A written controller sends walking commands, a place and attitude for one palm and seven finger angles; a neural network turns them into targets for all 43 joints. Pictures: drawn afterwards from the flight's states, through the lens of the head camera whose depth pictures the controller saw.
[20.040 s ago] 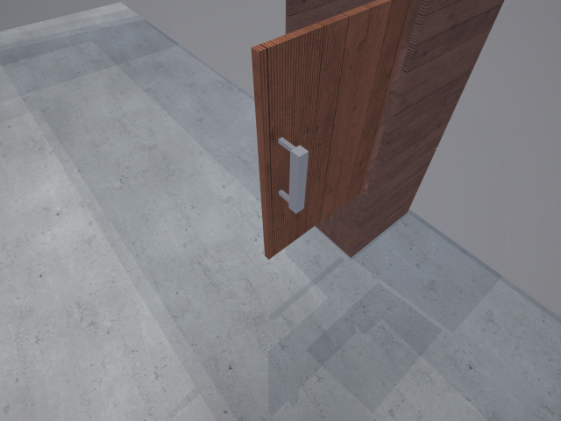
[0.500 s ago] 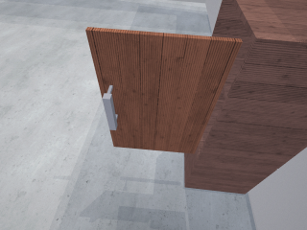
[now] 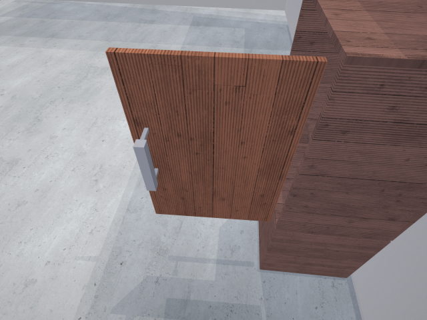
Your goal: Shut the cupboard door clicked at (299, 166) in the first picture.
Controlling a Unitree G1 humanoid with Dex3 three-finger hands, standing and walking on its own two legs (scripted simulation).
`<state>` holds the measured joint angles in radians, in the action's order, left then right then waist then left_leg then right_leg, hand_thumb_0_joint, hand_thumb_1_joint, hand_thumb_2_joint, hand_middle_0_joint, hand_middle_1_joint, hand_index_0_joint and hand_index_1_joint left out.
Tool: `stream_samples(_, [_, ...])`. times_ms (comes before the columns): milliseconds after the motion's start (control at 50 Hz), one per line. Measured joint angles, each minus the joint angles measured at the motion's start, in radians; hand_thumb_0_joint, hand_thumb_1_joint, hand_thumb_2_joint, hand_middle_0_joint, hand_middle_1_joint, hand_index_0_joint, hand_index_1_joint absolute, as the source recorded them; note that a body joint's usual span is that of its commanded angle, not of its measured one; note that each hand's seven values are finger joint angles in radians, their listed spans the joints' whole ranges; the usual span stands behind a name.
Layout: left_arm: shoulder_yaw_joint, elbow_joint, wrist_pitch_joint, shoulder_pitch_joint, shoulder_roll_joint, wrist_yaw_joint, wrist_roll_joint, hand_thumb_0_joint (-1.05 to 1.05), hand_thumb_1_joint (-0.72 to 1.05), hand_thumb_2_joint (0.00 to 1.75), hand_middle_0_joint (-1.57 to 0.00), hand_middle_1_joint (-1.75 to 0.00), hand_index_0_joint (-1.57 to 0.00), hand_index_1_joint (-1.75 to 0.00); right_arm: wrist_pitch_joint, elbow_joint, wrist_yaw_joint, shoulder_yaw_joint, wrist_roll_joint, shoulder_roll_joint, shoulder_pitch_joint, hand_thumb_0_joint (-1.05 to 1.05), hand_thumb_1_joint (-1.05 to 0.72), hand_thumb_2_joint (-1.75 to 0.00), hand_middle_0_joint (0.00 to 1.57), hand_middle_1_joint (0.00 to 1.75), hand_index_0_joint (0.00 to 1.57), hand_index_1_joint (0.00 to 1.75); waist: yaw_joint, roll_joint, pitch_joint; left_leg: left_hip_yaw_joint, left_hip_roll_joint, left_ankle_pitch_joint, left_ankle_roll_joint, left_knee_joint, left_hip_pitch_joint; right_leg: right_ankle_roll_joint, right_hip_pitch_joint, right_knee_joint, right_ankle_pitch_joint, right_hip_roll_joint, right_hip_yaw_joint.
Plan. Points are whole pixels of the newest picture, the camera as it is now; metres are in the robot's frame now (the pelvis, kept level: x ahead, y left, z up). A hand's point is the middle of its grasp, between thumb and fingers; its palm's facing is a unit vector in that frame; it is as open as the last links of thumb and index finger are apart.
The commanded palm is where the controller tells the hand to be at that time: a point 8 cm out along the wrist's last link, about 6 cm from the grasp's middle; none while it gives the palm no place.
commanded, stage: come to a stop and stand still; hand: left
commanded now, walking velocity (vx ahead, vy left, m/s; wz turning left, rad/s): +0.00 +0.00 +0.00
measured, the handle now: (149, 160) +0.48 +0.19 -0.02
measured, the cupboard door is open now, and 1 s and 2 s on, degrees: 91 91 91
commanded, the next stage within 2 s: look again from close up in 1.02 s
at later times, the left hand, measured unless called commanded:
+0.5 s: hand out of the picture +0.02 +0.19 -0.17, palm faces +0.02 -0.97 -0.23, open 7.4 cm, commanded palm none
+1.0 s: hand out of the picture -0.06 +0.22 -0.17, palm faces +0.00 -0.97 -0.25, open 7.4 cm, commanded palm none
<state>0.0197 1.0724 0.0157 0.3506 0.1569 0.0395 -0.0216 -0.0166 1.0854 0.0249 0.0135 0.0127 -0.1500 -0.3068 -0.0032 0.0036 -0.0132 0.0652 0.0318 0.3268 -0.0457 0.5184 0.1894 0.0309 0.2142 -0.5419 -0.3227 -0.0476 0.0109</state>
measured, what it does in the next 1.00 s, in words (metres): shifts its weight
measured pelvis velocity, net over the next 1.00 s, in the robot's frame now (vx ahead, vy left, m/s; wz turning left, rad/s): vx -0.06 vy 0.02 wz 0.00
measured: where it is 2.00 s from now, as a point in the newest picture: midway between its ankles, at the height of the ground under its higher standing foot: outside the picture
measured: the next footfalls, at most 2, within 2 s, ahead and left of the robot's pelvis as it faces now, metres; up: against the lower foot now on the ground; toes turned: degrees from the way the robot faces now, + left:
none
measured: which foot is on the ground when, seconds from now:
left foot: down 0.00-1.00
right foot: down 0.00-1.00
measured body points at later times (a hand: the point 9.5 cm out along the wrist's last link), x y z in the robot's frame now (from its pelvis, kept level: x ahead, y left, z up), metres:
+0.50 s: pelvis -0.03 -0.01 +0.01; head -0.03 +0.00 +0.46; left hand +0.01 +0.24 -0.15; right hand +0.05 -0.26 -0.13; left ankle -0.03 +0.09 -0.73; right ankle -0.02 -0.14 -0.73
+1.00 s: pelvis -0.06 +0.02 +0.01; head -0.05 +0.02 +0.46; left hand -0.06 +0.27 -0.15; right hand -0.05 -0.23 -0.15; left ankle -0.03 +0.09 -0.73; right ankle -0.02 -0.14 -0.73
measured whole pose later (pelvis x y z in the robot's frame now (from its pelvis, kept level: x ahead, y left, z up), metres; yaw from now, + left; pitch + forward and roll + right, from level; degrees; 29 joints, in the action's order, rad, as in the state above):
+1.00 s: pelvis -0.06 +0.02 +0.01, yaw +0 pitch -2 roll +0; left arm 0.00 1.09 -0.01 0.29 0.22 0.03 -0.02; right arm 0.00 1.14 0.00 0.02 0.01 -0.20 -0.24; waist 0.00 -0.01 -0.06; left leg 0.08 0.06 0.17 -0.07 0.39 0.18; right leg 0.05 0.21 -0.41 -0.17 -0.07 0.00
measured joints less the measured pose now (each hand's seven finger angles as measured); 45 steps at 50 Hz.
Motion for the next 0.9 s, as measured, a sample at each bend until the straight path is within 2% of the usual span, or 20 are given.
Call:
stream_samples(160, [-0.015,-0.018,0.008,-0.017,0.005,0.012,0.007,0.01,0.91,0.90,-0.20,-0.30,-0.20,-0.30,-0.007,-0.021,0.013,0.015,-0.005,-0.028,0.060,0.01,-0.91,-0.90,0.20,0.30,0.20,0.30,0.002,0.017,0.012,-0.009,-0.020,0.026,0.015,0.029,-0.006,-0.015,-0.015,-0.011,-0.018,0.019,0.009])
stream_samples(420, [-0.016,-0.051,0.001,-0.088,0.044,0.000,0.006,0.01,0.91,0.90,-0.20,-0.30,-0.20,-0.30,0.001,-0.020,0.000,0.013,-0.005,-0.055,0.148,0.00,-0.91,-0.90,0.20,0.30,0.20,0.30,0.013,-0.017,-0.011,-0.006,-0.029,-0.035,0.018,-0.027,-0.032,-0.019,-0.046,0.062,0.054,0.030,0.008])
stream_samples(680, [-0.017,-0.025,-0.015,-0.100,0.085,-0.011,0.004,0.01,0.91,0.90,-0.20,-0.30,-0.20,-0.30,0.005,0.022,-0.014,0.003,-0.005,-0.075,0.115,0.00,-0.90,-0.90,0.20,0.30,0.20,0.30,0.008,-0.021,-0.028,0.003,-0.008,-0.107,-0.005,-0.084,-0.024,0.002,-0.044,0.130,0.134,0.011,0.000])
stream_samples(900, [-0.018,0.006,-0.023,-0.077,0.080,-0.011,-0.002,0.01,0.91,0.90,-0.20,-0.30,-0.20,-0.30,0.012,0.053,-0.020,0.003,-0.005,-0.062,0.073,0.01,-0.90,-0.90,0.20,0.30,0.20,0.30,0.006,-0.016,-0.043,0.009,0.022,-0.146,-0.025,-0.119,-0.010,0.013,-0.017,0.133,0.155,-0.018,-0.007])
